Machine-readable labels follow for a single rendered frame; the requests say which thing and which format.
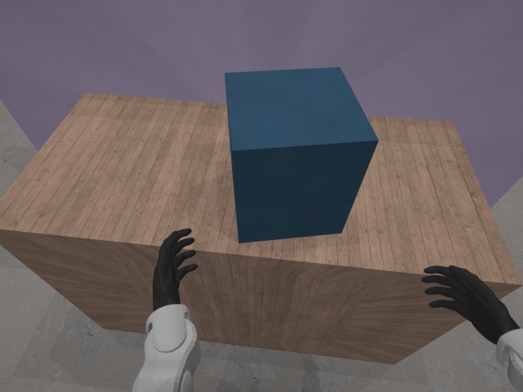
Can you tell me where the robot right forearm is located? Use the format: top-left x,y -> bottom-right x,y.
496,328 -> 523,392

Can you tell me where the robot left hand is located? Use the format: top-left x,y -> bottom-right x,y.
153,229 -> 198,311

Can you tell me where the pedestal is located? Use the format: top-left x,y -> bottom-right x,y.
0,92 -> 523,364

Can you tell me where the robot right hand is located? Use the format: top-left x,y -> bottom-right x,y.
422,265 -> 520,345

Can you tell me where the robot left forearm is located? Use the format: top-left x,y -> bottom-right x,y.
132,304 -> 202,392

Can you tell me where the carton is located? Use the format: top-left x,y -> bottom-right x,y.
225,67 -> 378,243

